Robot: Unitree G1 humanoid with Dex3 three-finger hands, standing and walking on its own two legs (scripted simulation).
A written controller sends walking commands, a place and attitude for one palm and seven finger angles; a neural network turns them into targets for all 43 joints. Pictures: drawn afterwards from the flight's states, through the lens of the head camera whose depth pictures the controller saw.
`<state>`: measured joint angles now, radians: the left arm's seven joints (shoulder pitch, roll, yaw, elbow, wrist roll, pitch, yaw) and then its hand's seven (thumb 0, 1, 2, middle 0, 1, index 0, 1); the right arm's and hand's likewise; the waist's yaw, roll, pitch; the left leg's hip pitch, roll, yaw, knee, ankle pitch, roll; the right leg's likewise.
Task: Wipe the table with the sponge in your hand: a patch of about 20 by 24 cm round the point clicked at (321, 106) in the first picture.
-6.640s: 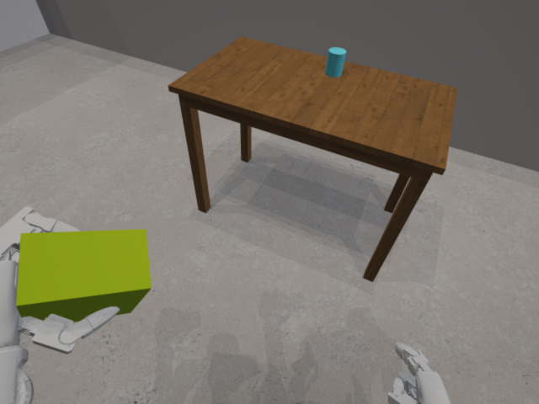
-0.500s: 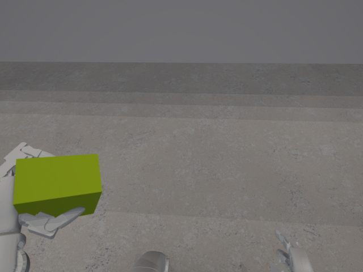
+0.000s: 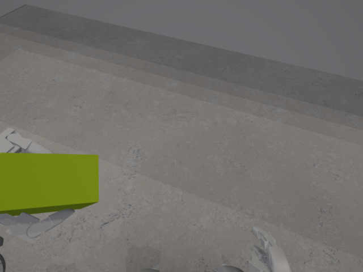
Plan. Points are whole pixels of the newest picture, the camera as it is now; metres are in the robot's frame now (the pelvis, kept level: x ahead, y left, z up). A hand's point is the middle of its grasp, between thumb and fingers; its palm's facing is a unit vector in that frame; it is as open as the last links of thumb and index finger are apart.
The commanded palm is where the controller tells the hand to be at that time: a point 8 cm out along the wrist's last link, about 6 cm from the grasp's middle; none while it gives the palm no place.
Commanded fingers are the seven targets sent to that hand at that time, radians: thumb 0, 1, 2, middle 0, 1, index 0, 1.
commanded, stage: turn to face it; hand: left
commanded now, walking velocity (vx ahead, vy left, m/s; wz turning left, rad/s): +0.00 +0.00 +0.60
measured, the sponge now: (62, 186) +0.21 +0.21 +0.16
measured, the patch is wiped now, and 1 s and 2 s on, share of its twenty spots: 0.00 0.00 0.00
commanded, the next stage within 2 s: none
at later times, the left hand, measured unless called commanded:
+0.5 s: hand out of the picture +0.03 +0.26 +0.19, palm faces +0.62 -0.67 -0.40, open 10.8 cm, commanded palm -0.03 +0.29 +0.18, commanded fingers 0.00 0.10 1.30 -1.20 -1.60 -1.20 -1.60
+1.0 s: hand out of the picture -0.14 +0.22 +0.16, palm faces +0.77 -0.45 -0.44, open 10.8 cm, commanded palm -0.21 +0.23 +0.18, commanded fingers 0.00 0.10 1.30 -1.20 -1.60 -1.20 -1.60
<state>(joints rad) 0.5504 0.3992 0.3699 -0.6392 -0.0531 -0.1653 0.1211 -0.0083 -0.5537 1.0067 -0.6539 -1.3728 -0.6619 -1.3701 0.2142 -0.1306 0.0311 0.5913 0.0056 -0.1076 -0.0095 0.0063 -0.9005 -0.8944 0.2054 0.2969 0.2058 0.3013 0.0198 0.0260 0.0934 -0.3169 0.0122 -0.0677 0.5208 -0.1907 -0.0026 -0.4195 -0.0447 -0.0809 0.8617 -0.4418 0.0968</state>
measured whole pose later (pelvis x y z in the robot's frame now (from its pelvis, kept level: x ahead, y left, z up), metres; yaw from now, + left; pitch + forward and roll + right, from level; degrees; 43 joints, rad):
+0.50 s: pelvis -0.10 -0.02 -0.01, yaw +18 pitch +0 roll +1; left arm 0.51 0.41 0.39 -0.65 -0.06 -0.18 0.17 -0.01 -0.56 1.01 -0.65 -1.37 -0.66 -1.37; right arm 0.19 -0.28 -0.06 0.56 -0.02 -0.06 -0.09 0.01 -0.90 -0.90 0.20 0.30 0.20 0.30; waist -0.01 -0.05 0.05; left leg -0.23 0.04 0.08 0.56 -0.32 -0.02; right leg -0.35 -0.18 -0.27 0.64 -0.26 0.00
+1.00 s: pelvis -0.18 -0.09 +0.00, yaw +35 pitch -2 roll +2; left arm 0.48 0.34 0.33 -0.49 -0.05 -0.13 0.12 -0.01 -0.56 1.01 -0.66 -1.37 -0.66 -1.37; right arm 0.18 -0.20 0.01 0.65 0.00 -0.06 -0.03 0.01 -0.90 -0.89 0.21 0.30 0.21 0.30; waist 0.02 0.03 0.09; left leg -0.55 -0.03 -0.02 1.14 -0.39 -0.07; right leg -0.21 -0.05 -0.15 0.53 -0.28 -0.04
